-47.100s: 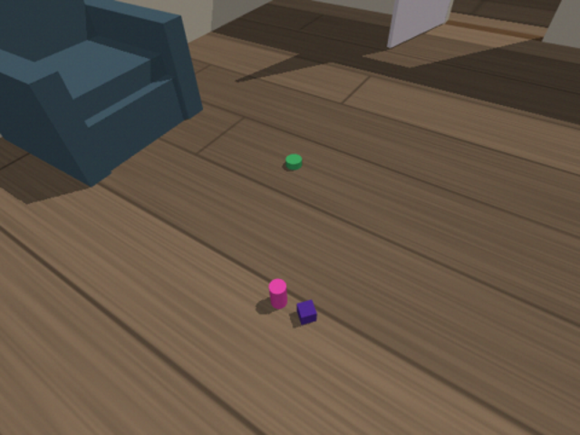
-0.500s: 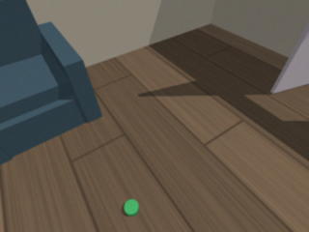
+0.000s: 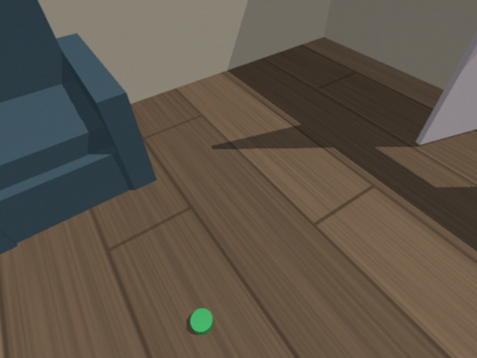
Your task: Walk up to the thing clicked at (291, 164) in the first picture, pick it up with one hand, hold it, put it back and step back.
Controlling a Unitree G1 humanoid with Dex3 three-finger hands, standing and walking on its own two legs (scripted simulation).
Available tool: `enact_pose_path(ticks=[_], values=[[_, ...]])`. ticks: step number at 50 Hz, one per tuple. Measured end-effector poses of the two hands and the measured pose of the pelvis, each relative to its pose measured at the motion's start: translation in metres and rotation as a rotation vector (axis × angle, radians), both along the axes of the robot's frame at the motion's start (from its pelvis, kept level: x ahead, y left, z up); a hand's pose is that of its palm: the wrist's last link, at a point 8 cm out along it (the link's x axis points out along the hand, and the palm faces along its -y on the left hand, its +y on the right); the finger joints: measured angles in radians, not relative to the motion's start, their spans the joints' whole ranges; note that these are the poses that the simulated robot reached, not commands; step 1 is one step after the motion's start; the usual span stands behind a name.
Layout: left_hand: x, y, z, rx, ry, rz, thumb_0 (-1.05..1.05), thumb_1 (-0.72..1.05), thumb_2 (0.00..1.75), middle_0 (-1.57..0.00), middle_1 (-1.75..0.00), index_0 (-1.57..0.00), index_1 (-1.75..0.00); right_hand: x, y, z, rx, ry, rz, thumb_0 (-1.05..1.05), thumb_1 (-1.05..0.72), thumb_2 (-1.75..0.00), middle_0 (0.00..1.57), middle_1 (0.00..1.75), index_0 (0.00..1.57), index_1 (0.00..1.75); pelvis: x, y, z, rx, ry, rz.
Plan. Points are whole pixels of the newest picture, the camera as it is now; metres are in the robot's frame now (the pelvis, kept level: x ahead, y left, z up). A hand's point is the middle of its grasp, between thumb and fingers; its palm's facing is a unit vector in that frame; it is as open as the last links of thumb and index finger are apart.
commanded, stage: stand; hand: left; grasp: from above
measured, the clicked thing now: (202, 321) +0.42 +0.20 -0.76
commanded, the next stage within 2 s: step back in 0.20 s
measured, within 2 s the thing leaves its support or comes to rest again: neither
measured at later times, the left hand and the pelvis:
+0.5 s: hand out of the picture +0.05 +0.26 -0.17, palm faces -0.03 -0.91 -0.42, open 7.4 cm; pelvis -0.05 -0.02 -0.02, yaw -1 degrees
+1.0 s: hand out of the picture -0.03 +0.27 -0.17, palm faces +0.04 -0.93 -0.36, open 7.4 cm; pelvis -0.15 +0.01 -0.01, yaw +3 degrees
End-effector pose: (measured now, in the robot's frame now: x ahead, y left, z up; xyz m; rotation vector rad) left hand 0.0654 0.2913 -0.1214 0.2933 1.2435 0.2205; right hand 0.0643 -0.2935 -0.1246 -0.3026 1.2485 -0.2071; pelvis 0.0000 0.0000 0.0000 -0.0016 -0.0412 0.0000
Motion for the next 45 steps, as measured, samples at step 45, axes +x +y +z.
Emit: enact_pose_path(ticks=[45], values=[[-0.077,0.025,-0.016,0.063,-0.140,-0.021,0.00,0.90,0.90,-0.21,-0.30,-0.21,-0.30,-0.123,-0.017,-0.016,-0.079,0.081,0.059,0.00,-0.91,-0.90,0.20,0.30,0.20,0.30,-0.132,0.002,-0.030,0.036,0.005,0.035]])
